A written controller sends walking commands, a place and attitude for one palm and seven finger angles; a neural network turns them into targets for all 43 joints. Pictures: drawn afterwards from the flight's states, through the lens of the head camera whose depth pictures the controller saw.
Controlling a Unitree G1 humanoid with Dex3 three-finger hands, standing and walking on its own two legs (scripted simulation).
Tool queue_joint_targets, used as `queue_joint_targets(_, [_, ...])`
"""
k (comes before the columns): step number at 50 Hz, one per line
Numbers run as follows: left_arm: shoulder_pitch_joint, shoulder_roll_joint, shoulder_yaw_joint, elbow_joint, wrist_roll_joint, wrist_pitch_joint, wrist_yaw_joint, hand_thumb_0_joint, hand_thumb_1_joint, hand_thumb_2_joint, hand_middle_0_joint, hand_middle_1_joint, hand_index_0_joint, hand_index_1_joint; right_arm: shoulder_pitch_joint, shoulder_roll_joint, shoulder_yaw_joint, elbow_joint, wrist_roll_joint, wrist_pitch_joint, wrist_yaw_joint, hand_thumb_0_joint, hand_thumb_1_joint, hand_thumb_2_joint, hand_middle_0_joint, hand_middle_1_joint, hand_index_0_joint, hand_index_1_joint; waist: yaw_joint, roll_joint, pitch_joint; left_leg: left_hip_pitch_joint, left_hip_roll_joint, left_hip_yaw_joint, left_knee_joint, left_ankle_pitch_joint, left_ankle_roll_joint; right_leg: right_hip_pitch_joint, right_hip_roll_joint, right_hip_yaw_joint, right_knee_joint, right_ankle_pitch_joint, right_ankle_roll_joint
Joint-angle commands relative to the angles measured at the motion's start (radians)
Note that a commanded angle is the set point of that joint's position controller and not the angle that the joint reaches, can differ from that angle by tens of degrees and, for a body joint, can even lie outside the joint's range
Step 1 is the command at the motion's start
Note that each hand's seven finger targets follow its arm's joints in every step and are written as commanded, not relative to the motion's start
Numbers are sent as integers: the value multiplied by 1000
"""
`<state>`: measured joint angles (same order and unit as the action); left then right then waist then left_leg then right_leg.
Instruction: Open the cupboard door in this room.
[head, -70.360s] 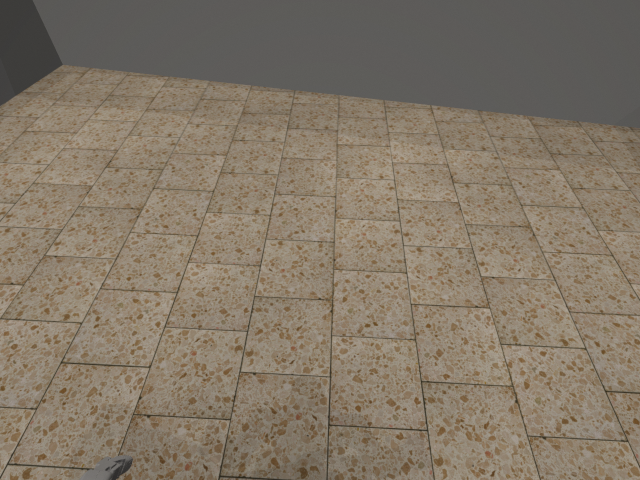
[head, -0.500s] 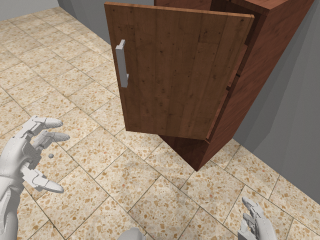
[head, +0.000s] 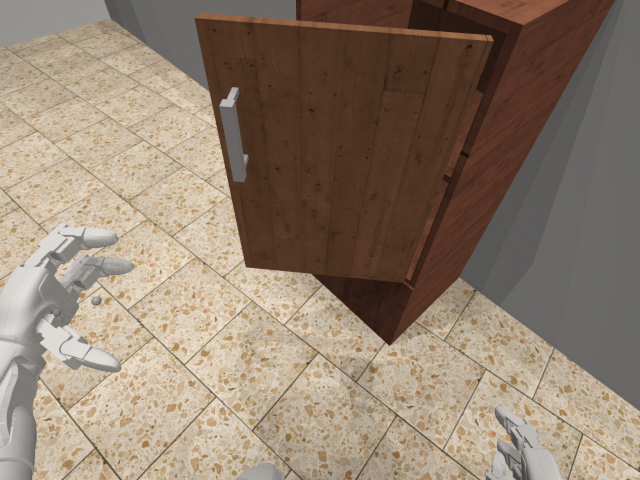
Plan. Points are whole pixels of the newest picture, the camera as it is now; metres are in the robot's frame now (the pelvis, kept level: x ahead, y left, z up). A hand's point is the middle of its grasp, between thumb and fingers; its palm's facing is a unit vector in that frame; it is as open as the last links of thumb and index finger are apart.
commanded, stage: raise the hand with hooked fingers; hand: left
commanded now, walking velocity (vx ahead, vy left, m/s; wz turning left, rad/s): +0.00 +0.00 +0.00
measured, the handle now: (237, 136) +0.61 +0.18 +0.08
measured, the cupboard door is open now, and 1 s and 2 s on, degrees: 41 41 41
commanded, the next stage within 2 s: move the hooked fingers beside the handle in 0.08 s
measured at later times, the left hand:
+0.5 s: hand (133, 257) +0.35 +0.26 +0.08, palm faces -0.04 -1.00 +0.00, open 14.0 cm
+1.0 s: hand (160, 209) +0.43 +0.25 +0.08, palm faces -0.05 -1.00 +0.01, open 14.0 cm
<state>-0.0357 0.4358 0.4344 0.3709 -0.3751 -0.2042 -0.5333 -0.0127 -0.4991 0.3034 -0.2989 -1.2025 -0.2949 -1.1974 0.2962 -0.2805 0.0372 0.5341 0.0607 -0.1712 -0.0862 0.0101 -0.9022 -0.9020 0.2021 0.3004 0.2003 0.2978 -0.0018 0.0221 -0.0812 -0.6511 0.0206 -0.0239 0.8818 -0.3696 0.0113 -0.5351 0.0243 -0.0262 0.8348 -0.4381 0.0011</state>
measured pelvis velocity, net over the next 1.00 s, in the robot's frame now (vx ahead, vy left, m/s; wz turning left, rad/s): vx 0.01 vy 0.00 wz -0.02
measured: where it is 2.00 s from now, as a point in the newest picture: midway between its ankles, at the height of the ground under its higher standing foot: outside the picture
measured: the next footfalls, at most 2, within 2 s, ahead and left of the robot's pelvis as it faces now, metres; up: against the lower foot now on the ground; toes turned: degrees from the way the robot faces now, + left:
none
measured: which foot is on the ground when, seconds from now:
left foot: down 0.00-1.00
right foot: down 0.00-1.00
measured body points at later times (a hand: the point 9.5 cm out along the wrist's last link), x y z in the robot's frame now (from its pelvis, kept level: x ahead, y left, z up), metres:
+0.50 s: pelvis +0.00 +0.00 +0.00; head +0.05 +0.01 +0.44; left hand +0.34 +0.31 +0.09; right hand +0.14 -0.25 -0.09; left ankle +0.04 +0.11 -0.70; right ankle -0.01 -0.13 -0.70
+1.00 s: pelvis +0.01 +0.00 -0.01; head +0.09 +0.02 +0.43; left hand +0.43 +0.30 +0.08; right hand +0.08 -0.27 -0.11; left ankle +0.04 +0.11 -0.70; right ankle -0.01 -0.13 -0.70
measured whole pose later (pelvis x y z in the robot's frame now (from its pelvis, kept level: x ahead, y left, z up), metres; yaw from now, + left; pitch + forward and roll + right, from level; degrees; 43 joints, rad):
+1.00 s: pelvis +0.01 +0.00 -0.01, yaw -1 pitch +14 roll -3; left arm -0.61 0.54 0.43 0.93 -0.23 -0.28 -0.50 -0.01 -0.50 0.30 -0.30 -1.20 -0.29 -1.20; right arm 0.34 -0.29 0.03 0.61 0.05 -0.04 -0.07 0.01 -0.90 -0.90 0.20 0.30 0.20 0.30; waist -0.08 0.01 -0.09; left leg -0.80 0.03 -0.01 0.94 -0.40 0.01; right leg -0.69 0.03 -0.01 0.89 -0.46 0.00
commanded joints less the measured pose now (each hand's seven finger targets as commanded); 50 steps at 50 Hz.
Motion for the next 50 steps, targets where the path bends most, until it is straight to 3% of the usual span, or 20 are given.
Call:
queue_joint_targets(1, [-210, 272, 79, -208, -28, -45, -18, 0, -500, 300, -300, -1200, -300, -1200, -43, -147, -67, -151, 6, -54, -13, 0, -900, -900, 200, 300, 200, 300, -5, 66, -222, 250, -23, -13, -138, 180, 21, -20, 26, -14, -135, 218, -23])
queue_joint_targets(3, [-214, 278, 94, -177, -36, -47, -17, 0, -500, 300, -300, -1200, -300, -1200, -44, -149, -64, -150, 4, -52, -14, 0, -900, -900, 200, 300, 200, 300, -2, 37, -205, 233, -24, -12, -136, 178, 20, -17, 29, -13, -135, 218, -23])
queue_joint_targets(9, [-236, 267, 88, -183, -35, -66, -16, 0, -500, 300, -300, -1200, -300, -1200, -46, -144, -62, -152, 2, -50, -12, 0, -900, -900, 200, 300, 200, 300, 3, 71, -241, 255, -25, -11, -132, 194, 17, -11, 25, -15, -122, 233, -26])
queue_joint_targets(12, [-392, 217, 9, -175, -22, -68, -9, 0, -500, 300, -300, -1200, -300, -1200, -43, -144, -59, -135, 3, -49, -19, 0, -900, -900, 200, 300, 200, 300, -35, 83, -203, 254, -24, -22, -128, 142, 18, -66, 26, -14, -126, 180, -26])
queue_joint_targets(13, [-412, 240, 20, -136, -11, -64, -5, 0, -500, 300, -300, -1200, -300, -1200, -39, -150, -59, -125, 3, -47, -22, 0, -900, -900, 200, 300, 200, 300, -37, 77, -193, 246, -20, -26, -131, 110, 17, -87, 26, -13, -131, 146, -24])
queue_joint_targets(14, [-456, 221, -6, -116, -4, -63, -3, 0, -500, 300, -300, -1200, -300, -1200, -37, -149, -57, -119, 4, -45, -25, 0, -900, -900, 200, 300, 200, 300, -49, 77, -179, 244, -20, -30, -136, 83, 17, -105, 24, -14, -133, 122, -24])
queue_joint_targets(15, [-472, 244, 13, -79, 3, -60, 4, 0, -500, 300, -300, -1200, -300, -1200, -31, -154, -59, -113, 3, -42, -29, 0, -900, -900, 200, 300, 200, 300, -46, 42, -179, 228, -20, -33, -135, 67, 19, -100, 22, -10, -137, 108, -23])
queue_joint_targets(17, [-569, 277, 17, -52, 18, -66, 14, 0, -500, 300, -300, -1200, -300, -1200, -26, -159, -56, -96, 1, -37, -35, 0, -900, -900, 200, 300, 200, 300, -50, 50, -197, 223, -21, -36, -129, 61, 19, -95, 19, -3, -131, 95, -27])
queue_joint_targets(22, [-618, 332, 56, 4, 43, -84, 34, 0, -500, 300, -300, -1200, -300, -1200, -14, -156, -56, -88, -5, -20, -27, 0, -900, -900, 200, 300, 200, 300, -19, 102, -311, 263, -20, -33, -114, 148, 12, -46, 16, -1, -106, 159, -36])
queue_joint_targets(23, [-615, 326, 54, 25, 48, -84, 35, 0, -500, 300, -300, -1200, -300, -1200, -10, -154, -55, -92, -4, -16, -21, 0, -900, -900, 200, 300, 200, 300, -21, 83, -324, 265, -19, -29, -110, 162, 14, -49, 18, -2, -103, 178, -31])
queue_joint_targets(25, [-637, 340, 63, 65, 52, -86, 36, 0, -500, 300, -300, -1200, -300, -1200, -1, -155, -56, -85, -5, -5, -16, 0, -900, -900, 200, 300, 200, 300, -21, 99, -318, 247, -20, -24, -105, 182, 13, -42, 17, -1, -97, 209, -31])
queue_joint_targets(27, [-640, 334, 59, 125, 51, -81, 33, 0, -500, 300, -300, -1200, -300, -1200, 14, -158, -59, -85, -4, 7, -12, 0, -900, -900, 200, 300, 200, 300, -20, 64, -300, 218, -20, -22, -100, 197, 16, -30, 21, -4, -94, 230, -33])
queue_joint_targets(32, [-658, 338, 52, 213, 60, -68, 18, 0, -500, 300, -300, -1200, -300, -1200, 48, -167, -68, -91, -4, 39, -1, 0, -900, -900, 200, 300, 200, 300, -28, 30, -296, 183, -21, -5, -85, 224, 22, -35, 24, 0, -87, 280, -29])
queue_joint_targets(36, [-744, 398, 92, 226, 69, -108, 16, 0, -500, 300, -300, -1200, -300, -1200, 75, -174, -77, -74, -6, 59, 4, 0, -900, -900, 200, 300, 200, 300, -38, 39, -338, 189, -15, -5, -68, 254, 22, -44, 27, 6, -70, 310, -25])
queue_joint_targets(37, [-780, 380, 74, 198, 66, -126, 16, 0, -500, 300, -300, -1200, -300, -1200, 76, -169, -78, -73, -7, 60, 3, 0, -900, -900, 200, 300, 200, 300, -42, 65, -357, 209, -18, -2, -56, 277, 24, -46, 29, 10, -65, 327, -30])
queue_joint_targets(39, [-829, 359, 46, 220, 74, -143, 16, 0, -500, 300, -300, -1200, -300, -1200, 83, -168, -79, -60, -6, 67, 5, 0, -900, -900, 200, 300, 200, 300, -58, 100, -358, 235, -13, -8, -54, 263, 21, -93, 29, 5, -65, 298, -27])
queue_joint_targets(42, [-922, 391, 55, 288, 89, -155, 23, 0, -500, 300, -300, -1200, -300, -1200, 106, -176, -79, -32, -8, 78, -1, 0, -900, -900, 200, 300, 200, 300, -77, 62, -345, 207, -9, -19, -44, 240, 26, -119, 33, 4, -61, 266, -29])
queue_joint_targets(43, [-950, 378, 36, 308, 98, -154, 21, 0, -500, 300, -300, -1200, -300, -1200, 109, -176, -81, -24, -7, 80, -1, 0, -900, -900, 200, 300, 200, 300, -86, 84, -362, 231, -7, -19, -41, 251, 25, -136, 29, 6, -59, 274, -26])
queue_joint_targets(47, [-962, 405, 47, 332, 116, -153, 30, 0, -500, 300, -300, -1200, -300, -1200, 127, -176, -81, -19, -12, 96, 4, 0, -900, -900, 200, 300, 200, 300, -69, 141, -421, 265, -7, -25, -30, 318, 19, -132, 29, 1, -42, 310, -34])
queue_joint_targets(50, [-971, 396, 41, 380, 128, -147, 43, 0, -500, 300, -300, -1200, -300, -1200, 136, -176, -82, -17, -14, 110, 13, 0, -900, -900, 200, 300, 200, 300, -78, 116, -404, 270, 1, -30, -32, 324, 16, -160, 30, -7, -45, 304, -30])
